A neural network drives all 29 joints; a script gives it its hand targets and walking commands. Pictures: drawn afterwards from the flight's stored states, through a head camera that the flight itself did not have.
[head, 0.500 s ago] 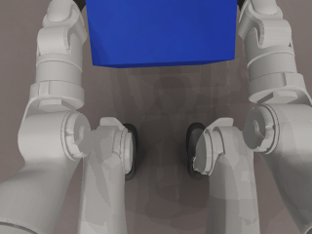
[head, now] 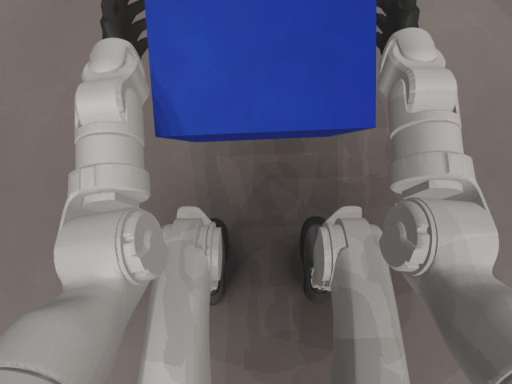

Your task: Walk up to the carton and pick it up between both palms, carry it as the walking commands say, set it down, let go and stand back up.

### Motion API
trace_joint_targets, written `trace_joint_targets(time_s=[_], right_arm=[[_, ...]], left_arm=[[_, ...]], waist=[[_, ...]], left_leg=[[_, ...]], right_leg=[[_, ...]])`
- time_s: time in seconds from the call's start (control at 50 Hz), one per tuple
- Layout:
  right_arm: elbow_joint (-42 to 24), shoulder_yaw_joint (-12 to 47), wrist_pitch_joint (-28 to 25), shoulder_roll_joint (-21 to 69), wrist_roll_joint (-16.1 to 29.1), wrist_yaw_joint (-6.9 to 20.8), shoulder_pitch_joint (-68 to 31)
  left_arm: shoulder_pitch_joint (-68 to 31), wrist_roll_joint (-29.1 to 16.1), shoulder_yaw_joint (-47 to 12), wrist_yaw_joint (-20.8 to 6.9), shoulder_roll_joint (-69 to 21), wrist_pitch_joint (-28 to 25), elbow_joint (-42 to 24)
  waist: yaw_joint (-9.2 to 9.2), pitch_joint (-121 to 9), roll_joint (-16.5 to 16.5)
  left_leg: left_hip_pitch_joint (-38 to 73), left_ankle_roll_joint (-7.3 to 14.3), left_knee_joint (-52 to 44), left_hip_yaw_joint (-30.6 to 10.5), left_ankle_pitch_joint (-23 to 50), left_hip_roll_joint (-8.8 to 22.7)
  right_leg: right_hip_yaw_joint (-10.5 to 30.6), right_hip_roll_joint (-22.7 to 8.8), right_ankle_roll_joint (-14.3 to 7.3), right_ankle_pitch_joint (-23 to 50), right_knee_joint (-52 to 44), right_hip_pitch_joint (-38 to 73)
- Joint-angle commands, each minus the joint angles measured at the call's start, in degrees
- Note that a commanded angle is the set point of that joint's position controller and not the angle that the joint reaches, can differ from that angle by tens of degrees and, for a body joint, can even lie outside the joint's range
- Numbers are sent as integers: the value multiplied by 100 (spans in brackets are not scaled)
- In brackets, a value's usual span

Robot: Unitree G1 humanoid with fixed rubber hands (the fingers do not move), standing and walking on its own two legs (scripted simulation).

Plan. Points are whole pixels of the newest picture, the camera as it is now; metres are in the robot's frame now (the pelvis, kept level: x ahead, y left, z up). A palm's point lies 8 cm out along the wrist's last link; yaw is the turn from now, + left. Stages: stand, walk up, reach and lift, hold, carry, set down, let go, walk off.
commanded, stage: reach and lift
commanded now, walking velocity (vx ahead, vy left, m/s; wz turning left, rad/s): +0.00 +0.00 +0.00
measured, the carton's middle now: (260, 54) +0.54 +0.01 -0.16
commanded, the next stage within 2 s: none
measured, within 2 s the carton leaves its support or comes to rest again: neither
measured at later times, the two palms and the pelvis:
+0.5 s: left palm (92, 32) +0.51 +0.18 -0.02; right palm (429, 20) +0.52 -0.16 -0.02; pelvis +0.00 +0.00 +0.05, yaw +0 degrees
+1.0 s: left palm (40, 14) +0.49 +0.17 +0.06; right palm (484, 0) +0.50 -0.16 +0.06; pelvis +0.02 +0.00 +0.11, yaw +0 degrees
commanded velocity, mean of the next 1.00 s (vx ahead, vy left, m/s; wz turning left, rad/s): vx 0.00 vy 0.00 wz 0.00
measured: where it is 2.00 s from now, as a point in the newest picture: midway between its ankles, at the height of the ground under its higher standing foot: (264, 275)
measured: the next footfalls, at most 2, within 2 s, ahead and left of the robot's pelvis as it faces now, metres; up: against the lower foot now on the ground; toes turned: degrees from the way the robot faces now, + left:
none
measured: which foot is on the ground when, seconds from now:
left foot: down 0.00-1.00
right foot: down 0.00-1.00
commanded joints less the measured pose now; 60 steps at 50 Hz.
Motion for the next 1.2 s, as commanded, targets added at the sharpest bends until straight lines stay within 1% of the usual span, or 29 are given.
trace_joint_targets(time_s=[0.0,0.12,0.32,0.74,1.18], right_arm=[[-289,2545,-69,5686,845,1666,-3561],[-321,2473,23,5780,778,1734,-3498],[-453,2573,97,5999,764,1785,-3188],[-425,2514,119,6274,573,1866,-2432],[-590,2672,112,6609,474,1905,-1516]], left_arm=[[-3658,-831,-2771,-1760,-5533,46,-141],[-3571,-745,-2714,-1829,-5639,146,-165],[-3249,-740,-2843,-1907,-5879,238,-327],[-2470,-510,-2780,-1981,-6164,275,-276],[-1527,-333,-2864,-2126,-6378,259,-357]], waist=[[79,-6398,-88],[78,-6517,-77],[73,-6757,-62],[86,-6430,-50],[114,-6036,-102]], left_leg=[[3397,97,-1087,652,1283,-680],[3595,99,-1329,667,1235,-714],[3967,86,-1685,644,1477,-754],[4716,89,-2550,534,1451,-787],[5570,114,-3509,434,1602,-787]], right_leg=[[-676,688,-53,1063,-973,3613],[-686,704,-59,993,-1216,3815],[-664,749,-56,1240,-1590,4304],[-596,816,-59,1203,-2466,4959],[-459,811,-33,1429,-3466,6032]])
